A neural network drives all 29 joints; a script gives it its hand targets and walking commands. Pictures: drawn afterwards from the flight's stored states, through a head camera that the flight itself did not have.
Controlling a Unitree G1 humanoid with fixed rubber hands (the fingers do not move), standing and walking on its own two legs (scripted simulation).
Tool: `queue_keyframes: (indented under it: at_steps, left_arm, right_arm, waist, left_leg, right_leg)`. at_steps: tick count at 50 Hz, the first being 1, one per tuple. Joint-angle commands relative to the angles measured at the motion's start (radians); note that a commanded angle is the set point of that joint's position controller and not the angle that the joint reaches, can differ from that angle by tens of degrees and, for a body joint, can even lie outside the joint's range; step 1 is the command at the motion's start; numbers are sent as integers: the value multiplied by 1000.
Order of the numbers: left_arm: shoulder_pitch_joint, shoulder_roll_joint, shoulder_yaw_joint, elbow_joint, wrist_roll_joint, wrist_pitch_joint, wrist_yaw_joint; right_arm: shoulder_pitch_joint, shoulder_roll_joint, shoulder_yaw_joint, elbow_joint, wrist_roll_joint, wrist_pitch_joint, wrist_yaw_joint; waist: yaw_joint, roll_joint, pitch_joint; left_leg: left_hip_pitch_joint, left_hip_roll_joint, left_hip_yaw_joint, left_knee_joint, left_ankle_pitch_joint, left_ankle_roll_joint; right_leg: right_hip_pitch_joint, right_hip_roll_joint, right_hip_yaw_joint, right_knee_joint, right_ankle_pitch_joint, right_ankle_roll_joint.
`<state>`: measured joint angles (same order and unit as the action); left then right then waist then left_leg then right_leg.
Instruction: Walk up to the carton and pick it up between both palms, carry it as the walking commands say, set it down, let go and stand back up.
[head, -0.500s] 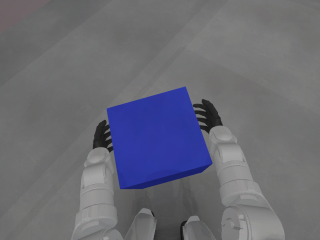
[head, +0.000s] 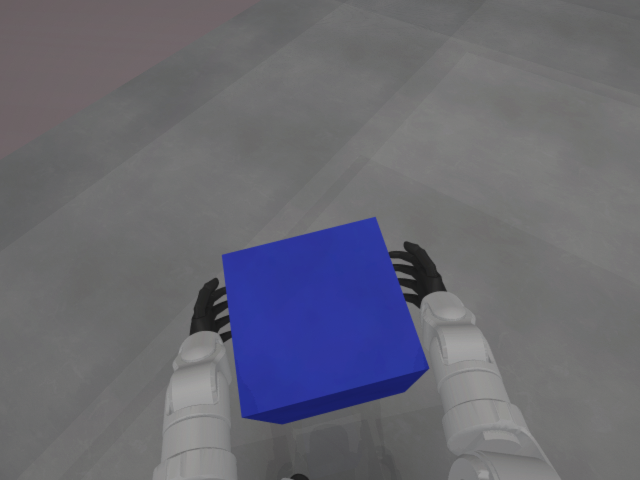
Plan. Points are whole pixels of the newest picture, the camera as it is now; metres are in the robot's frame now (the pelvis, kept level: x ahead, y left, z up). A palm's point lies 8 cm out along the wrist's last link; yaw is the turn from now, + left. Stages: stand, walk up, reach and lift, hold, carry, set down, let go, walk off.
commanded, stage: reach and lift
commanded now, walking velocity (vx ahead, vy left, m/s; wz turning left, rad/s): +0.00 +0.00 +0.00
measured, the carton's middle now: (323, 331) +0.34 +0.05 -0.09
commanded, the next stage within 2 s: none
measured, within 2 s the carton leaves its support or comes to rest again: neither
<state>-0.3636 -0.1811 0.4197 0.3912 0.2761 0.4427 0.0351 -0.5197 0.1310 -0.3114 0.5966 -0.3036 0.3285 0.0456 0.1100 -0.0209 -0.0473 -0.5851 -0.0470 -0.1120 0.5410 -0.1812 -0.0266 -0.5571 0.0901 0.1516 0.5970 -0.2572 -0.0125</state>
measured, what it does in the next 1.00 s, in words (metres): stands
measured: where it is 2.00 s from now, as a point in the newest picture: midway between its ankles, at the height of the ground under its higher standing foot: outside the picture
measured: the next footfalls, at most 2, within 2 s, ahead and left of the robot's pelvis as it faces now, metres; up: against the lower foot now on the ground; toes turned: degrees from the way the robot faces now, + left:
none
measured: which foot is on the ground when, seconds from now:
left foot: down 0.00-1.00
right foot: down 0.00-1.00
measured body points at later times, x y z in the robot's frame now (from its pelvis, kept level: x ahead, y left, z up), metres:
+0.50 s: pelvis +0.01 -0.01 +0.02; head -0.01 -0.01 +0.47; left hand +0.29 +0.21 +0.04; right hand +0.37 -0.09 +0.05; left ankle +0.04 +0.13 -0.73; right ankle +0.01 -0.11 -0.73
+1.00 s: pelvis +0.01 +0.00 +0.02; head -0.03 -0.01 +0.47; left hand +0.29 +0.19 +0.06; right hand +0.35 -0.11 +0.07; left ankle +0.04 +0.13 -0.73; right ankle +0.01 -0.11 -0.73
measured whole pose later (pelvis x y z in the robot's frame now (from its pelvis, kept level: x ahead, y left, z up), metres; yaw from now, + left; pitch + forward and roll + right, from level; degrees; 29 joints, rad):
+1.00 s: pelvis +0.01 +0.00 +0.02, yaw +1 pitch -7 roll +1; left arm -0.34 -0.17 0.34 0.27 0.30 0.79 0.03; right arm -0.43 0.14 -0.27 0.44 -0.30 0.66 0.05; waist 0.08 0.00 0.03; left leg -0.07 -0.03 -0.12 0.33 -0.14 -0.02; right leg -0.04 0.07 0.13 0.39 -0.22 -0.03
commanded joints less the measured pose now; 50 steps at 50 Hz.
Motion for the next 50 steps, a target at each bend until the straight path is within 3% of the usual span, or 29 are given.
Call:
queue_keyframes:
  at_steps: [1,8,20,33,50]
  left_arm:
    - [-607,-909,-633,-36,-188,-29,-243]
    - [-570,-913,-646,-65,-210,45,-234]
    - [-597,-925,-668,-143,-260,185,-223]
    - [-593,-883,-612,-147,-256,306,-230]
    - [-592,-927,-646,-141,-261,307,-241]
  right_arm:
    - [-354,979,499,86,132,40,227]
    - [-339,971,517,61,159,96,237]
    - [-345,978,524,6,199,202,244]
    - [-362,986,519,-62,226,305,240]
    - [-355,950,497,-145,223,332,231]
  waist:
    - [24,0,-501]
    - [37,8,-438]
    - [29,15,-302]
    - [25,18,-158]
    - [-52,20,-172]
  left_leg:
    - [421,-42,71,-26,266,-12]
    - [497,-35,71,-83,274,-16]
    - [617,-31,70,-163,219,-27]
    - [653,-37,82,-214,175,-22]
    - [677,-32,71,-220,166,-19]
  right_leg:
    - [162,18,-52,-109,187,19]
    - [235,11,-51,-159,182,13]
    - [340,-12,-41,-244,124,-6]
    - [419,-34,-32,-305,129,-5]
    - [444,-26,-55,-311,131,-1]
